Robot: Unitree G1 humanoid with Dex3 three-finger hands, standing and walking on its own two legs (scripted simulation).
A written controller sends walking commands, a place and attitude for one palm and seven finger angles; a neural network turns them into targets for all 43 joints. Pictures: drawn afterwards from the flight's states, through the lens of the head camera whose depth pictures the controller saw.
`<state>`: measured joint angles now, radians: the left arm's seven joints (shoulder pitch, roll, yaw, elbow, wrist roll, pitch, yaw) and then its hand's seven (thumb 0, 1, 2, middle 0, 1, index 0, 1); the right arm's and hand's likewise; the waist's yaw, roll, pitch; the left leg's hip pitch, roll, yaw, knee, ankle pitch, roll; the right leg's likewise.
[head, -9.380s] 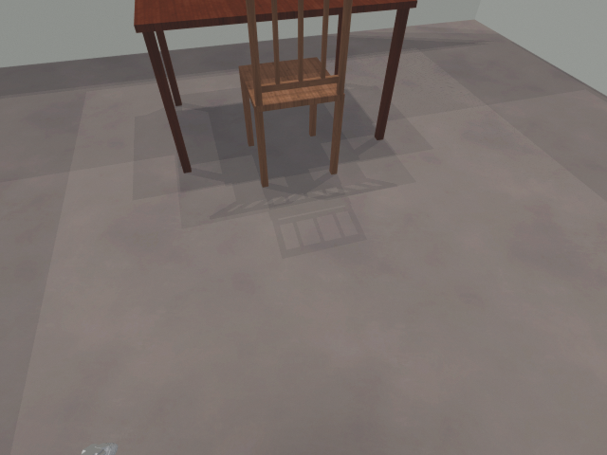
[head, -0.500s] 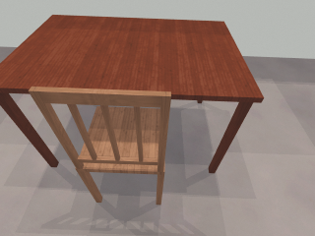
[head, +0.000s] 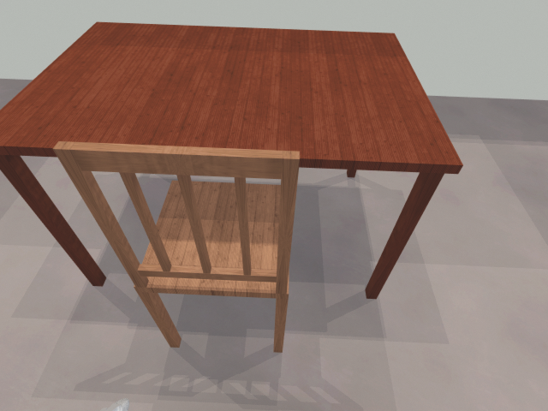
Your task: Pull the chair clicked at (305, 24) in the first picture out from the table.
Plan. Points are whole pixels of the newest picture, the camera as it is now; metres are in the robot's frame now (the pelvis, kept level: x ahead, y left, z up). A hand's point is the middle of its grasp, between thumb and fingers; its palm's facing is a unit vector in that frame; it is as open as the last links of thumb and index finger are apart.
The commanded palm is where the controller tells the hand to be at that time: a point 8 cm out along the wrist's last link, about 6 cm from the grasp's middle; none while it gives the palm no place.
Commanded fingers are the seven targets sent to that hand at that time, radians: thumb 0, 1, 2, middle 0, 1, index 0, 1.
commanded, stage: raise the hand toward the chair's back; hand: left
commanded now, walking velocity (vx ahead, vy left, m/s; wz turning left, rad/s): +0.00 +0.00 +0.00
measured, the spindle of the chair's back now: (197, 229) +0.47 +0.19 -0.07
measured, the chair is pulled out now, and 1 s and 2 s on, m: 0.00 0.00 0.00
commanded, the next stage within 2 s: aim the fingers beside a spindle in 1.98 s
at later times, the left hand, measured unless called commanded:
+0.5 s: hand (161, 402) +0.15 +0.17 -0.05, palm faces +0.06 -1.00 -0.07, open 10.9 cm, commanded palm +0.14 +0.22 -0.05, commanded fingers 0.00 0.15 0.58 -0.13 -0.18 -0.13 -0.18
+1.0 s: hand (153, 368) +0.19 +0.19 -0.05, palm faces +0.02 -1.00 -0.04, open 15.2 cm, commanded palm +0.17 +0.25 -0.04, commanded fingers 0.00 -0.43 0.33 -0.07 -0.09 -0.07 -0.09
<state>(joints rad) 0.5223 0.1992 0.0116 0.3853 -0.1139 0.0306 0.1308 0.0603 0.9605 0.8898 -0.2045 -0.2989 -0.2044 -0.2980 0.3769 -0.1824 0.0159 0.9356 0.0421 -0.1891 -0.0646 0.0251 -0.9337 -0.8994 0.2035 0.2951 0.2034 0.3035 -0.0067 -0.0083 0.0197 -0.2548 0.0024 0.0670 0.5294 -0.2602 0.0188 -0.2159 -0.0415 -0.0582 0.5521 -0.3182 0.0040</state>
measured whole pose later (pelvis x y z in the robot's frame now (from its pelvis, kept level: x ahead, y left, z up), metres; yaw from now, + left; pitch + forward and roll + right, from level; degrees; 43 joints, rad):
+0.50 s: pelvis -0.04 -0.03 -0.11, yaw +2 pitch +15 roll -3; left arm 0.43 0.22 0.14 -0.02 -0.26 -0.55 -0.27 0.02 0.38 0.68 -0.15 -0.22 -0.15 -0.22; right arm 0.12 -0.21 0.01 0.53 0.01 -0.22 -0.03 0.01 -0.91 -0.90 0.20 0.29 0.20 0.30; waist 0.05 0.02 -0.13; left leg -1.03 0.06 -0.06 1.27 -0.50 -0.03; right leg -0.93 -0.01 -0.16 1.24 -0.58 -0.06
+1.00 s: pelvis -0.03 -0.01 -0.09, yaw +1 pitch +15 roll -2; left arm 0.40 0.23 0.17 0.02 -0.27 -0.45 -0.25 0.00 -0.20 0.43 -0.09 -0.13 -0.09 -0.13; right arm 0.22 -0.25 -0.05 0.58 0.03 -0.21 -0.06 0.01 -0.91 -0.90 0.20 0.29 0.20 0.30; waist -0.02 0.01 -0.14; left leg -0.95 0.05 0.00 1.17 -0.49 0.01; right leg -0.87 -0.03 -0.11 1.14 -0.54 -0.02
